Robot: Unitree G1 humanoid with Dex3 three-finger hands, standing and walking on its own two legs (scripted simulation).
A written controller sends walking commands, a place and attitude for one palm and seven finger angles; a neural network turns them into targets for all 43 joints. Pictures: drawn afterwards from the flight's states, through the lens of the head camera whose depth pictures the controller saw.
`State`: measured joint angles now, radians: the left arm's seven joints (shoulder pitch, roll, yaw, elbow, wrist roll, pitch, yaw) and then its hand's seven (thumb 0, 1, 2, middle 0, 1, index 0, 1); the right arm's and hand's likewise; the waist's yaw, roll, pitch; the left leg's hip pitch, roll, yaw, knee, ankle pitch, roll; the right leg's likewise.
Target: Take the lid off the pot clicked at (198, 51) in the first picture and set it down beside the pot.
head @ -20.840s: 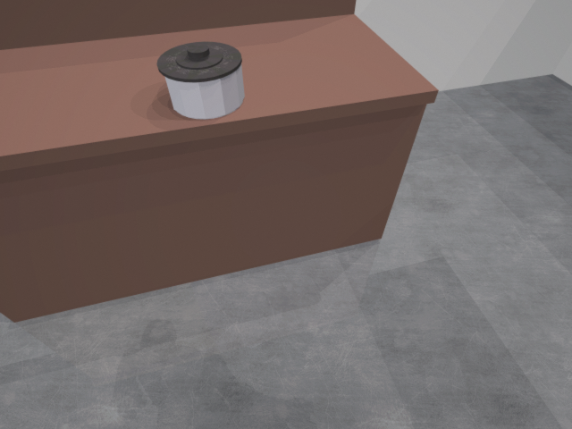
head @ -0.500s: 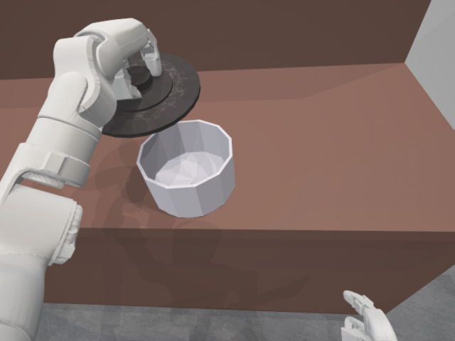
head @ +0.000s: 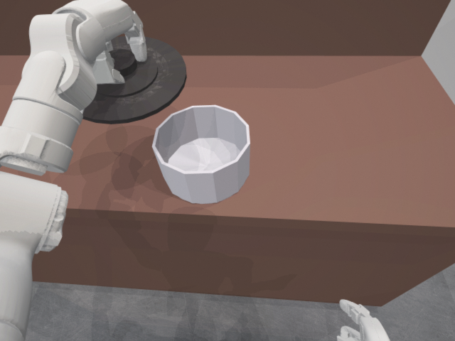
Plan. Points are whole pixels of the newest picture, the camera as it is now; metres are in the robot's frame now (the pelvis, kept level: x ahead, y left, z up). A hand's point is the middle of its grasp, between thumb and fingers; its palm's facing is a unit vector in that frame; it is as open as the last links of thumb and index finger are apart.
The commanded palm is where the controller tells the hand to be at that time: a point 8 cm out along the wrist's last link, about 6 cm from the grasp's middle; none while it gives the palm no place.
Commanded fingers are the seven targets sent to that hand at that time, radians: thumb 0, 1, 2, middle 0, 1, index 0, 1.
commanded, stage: move the lid sideways beside the pot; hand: left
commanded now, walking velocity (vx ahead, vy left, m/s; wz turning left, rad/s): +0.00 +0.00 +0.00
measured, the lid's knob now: (119, 63) +0.49 +0.19 +0.24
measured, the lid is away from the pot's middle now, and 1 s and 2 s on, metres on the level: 0.12 0.24 0.23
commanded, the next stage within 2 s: lower the lid onto the table in 1.16 s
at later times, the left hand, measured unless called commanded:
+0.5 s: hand (69, 63) +0.46 +0.26 +0.26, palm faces -0.20 -0.03 -0.98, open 8.1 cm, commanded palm +0.44 +0.25 +0.34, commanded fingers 0.00 0.53 1.11 -0.82 -0.94 -0.85 -0.96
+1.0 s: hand (42, 67) +0.46 +0.30 +0.25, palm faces -0.24 -0.02 -0.97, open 8.1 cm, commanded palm +0.45 +0.30 +0.34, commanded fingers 0.00 0.53 1.11 -0.82 -0.94 -0.85 -0.96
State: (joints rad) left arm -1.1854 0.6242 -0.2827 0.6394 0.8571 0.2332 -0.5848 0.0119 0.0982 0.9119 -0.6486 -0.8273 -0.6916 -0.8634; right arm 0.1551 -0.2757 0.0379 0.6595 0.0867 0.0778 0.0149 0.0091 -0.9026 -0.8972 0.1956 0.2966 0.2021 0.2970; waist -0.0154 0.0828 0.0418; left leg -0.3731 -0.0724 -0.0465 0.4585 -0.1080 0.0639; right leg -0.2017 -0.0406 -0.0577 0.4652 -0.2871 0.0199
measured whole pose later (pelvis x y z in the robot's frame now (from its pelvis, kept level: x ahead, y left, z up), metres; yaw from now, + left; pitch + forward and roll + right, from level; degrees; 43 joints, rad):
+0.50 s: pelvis +0.00 +0.00 +0.00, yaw -1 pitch +2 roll -2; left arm -1.16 0.76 -0.18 0.72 0.91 0.17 -0.60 0.01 0.10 0.91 -0.65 -0.83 -0.69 -0.87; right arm 0.21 -0.30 0.02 0.64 0.09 0.11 0.01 0.01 -0.90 -0.90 0.20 0.30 0.20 0.30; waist -0.04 0.07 0.05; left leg -0.39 -0.06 -0.04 0.47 -0.12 0.06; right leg -0.21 -0.03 -0.05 0.45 -0.28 0.02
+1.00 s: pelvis +0.01 +0.00 +0.00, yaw +0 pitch +3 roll -2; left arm -1.16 0.86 -0.13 0.78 0.91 0.06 -0.61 0.01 0.10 0.91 -0.65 -0.83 -0.69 -0.87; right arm 0.20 -0.30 0.03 0.66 0.10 0.14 -0.01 0.01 -0.90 -0.90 0.20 0.30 0.20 0.30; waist -0.03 0.06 0.06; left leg -0.40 -0.06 -0.06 0.47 -0.13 0.06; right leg -0.20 -0.02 -0.06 0.41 -0.27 0.02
